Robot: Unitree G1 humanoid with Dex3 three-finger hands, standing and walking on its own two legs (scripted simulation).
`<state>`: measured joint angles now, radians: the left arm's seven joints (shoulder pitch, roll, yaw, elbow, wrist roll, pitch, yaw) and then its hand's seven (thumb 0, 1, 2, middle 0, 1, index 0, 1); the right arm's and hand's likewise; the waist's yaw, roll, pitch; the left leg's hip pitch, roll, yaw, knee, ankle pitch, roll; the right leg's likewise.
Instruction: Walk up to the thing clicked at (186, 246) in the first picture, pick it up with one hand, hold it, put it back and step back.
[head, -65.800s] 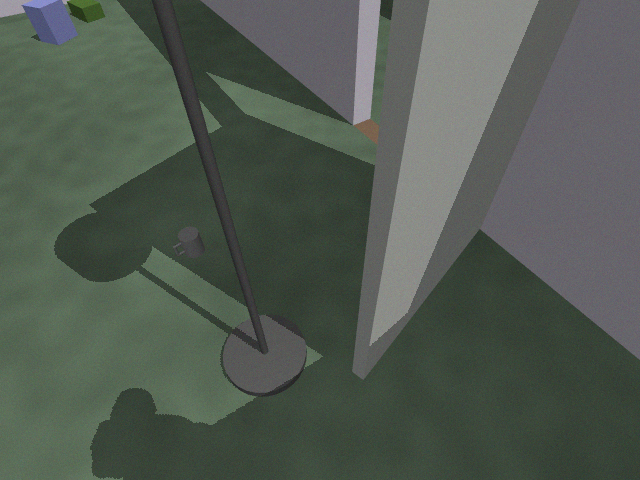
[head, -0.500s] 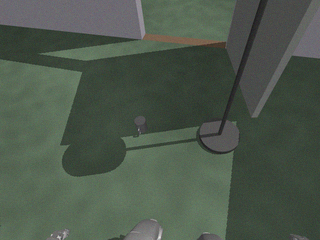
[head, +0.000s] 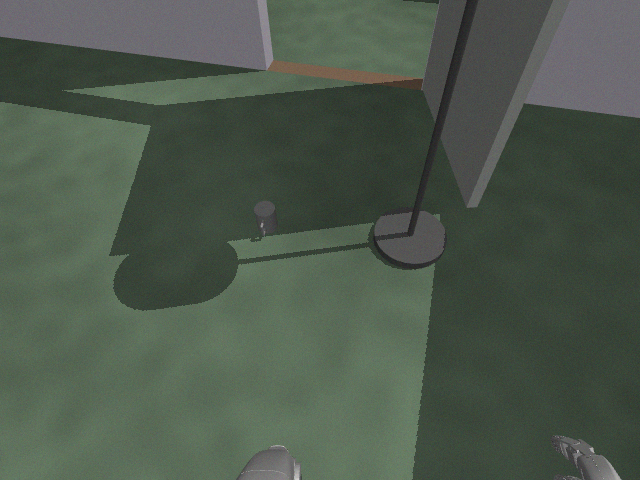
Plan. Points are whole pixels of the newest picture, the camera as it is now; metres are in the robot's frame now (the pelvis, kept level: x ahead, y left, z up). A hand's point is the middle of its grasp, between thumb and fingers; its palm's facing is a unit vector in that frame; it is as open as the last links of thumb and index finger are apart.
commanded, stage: step back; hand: left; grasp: from above
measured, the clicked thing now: (265, 220) +1.06 +0.31 -0.70
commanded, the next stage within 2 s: stand in 1.08 s
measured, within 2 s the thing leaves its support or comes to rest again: neither
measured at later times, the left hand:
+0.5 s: hand out of the picture +0.04 +0.29 -0.13, palm faces +0.03 -0.92 -0.38, open 7.4 cm
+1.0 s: hand out of the picture +0.11 +0.28 -0.14, palm faces +0.09 -0.94 -0.33, open 7.4 cm
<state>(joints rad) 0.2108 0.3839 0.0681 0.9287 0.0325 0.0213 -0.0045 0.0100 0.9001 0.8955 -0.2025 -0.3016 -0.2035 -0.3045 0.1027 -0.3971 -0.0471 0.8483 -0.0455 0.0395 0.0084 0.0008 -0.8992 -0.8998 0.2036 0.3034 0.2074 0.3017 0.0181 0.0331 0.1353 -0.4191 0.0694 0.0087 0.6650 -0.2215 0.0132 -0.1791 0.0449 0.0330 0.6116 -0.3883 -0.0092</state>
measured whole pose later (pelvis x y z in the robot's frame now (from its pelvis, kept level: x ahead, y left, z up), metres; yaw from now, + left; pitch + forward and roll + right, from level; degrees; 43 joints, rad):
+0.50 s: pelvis -0.02 +0.01 +0.02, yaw +3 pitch -2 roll +1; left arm 0.20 0.43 0.07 0.97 0.03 0.00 -0.03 0.01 0.90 0.90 -0.20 -0.30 -0.20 -0.30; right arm 0.28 -0.35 -0.06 0.97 -0.05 -0.04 0.02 0.00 -0.90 -0.90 0.20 0.30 0.21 0.30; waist -0.02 -0.04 0.07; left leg -0.20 -0.02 -0.03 0.52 -0.27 0.01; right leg -0.37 -0.04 0.01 0.81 -0.44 -0.02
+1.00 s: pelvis +0.03 +0.01 +0.02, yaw +4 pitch -2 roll +0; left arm 0.08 0.37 0.03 1.06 0.00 -0.02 -0.01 0.01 0.90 0.90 -0.20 -0.30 -0.20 -0.30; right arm 0.11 -0.33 -0.02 1.09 -0.02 -0.02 0.00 0.00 -0.90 -0.90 0.20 0.30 0.20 0.30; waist 0.01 -0.03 0.07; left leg -0.20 0.01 -0.01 0.52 -0.30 -0.01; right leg -0.21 -0.04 -0.02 0.50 -0.26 0.03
